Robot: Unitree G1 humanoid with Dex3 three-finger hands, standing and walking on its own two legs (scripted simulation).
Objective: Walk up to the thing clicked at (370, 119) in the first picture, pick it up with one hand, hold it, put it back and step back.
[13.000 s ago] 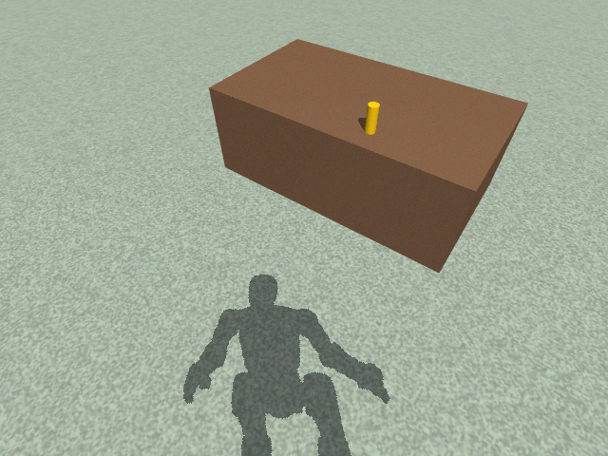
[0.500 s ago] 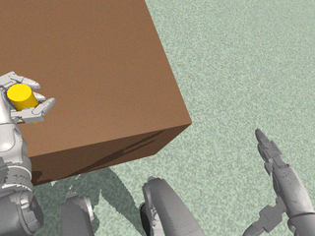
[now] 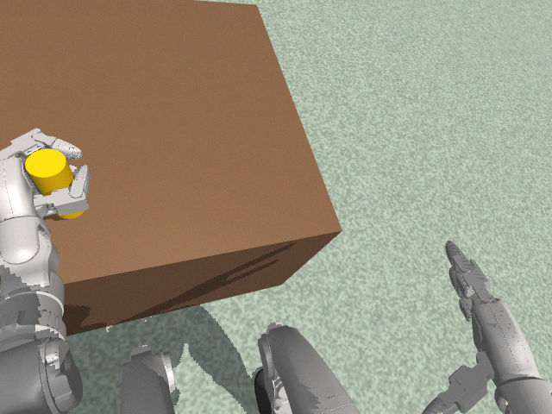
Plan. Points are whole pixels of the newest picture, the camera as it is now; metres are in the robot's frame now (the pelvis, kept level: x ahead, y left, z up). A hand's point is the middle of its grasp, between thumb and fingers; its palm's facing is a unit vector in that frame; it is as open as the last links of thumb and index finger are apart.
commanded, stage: settle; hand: left
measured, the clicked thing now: (59, 186) +0.49 +0.21 -0.05
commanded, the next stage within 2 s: lift in 0.54 s
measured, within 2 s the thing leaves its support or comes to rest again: neither
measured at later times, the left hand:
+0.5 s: hand (70, 160) +0.50 +0.18 +0.00, palm faces +0.14 -0.99 -0.02, open 5.7 cm
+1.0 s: hand (61, 158) +0.48 +0.18 +0.04, palm faces +0.13 -0.99 -0.02, open 5.7 cm
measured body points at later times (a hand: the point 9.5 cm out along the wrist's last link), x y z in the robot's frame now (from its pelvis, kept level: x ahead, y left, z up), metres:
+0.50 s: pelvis +0.01 +0.00 +0.02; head +0.17 +0.06 +0.44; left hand +0.49 +0.24 +0.00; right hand +0.18 -0.26 +0.09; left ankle +0.06 +0.13 -0.56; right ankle +0.04 -0.15 -0.56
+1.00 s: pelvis +0.02 +0.00 +0.05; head +0.15 +0.05 +0.47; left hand +0.46 +0.24 +0.04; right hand +0.19 -0.27 +0.09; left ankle +0.06 +0.13 -0.56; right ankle +0.04 -0.15 -0.56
